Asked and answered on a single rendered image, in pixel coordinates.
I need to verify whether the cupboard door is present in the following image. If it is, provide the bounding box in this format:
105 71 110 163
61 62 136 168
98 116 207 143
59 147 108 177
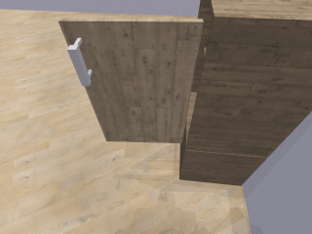
58 18 204 143

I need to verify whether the handle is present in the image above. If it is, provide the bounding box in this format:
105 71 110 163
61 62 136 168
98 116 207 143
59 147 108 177
67 37 93 87

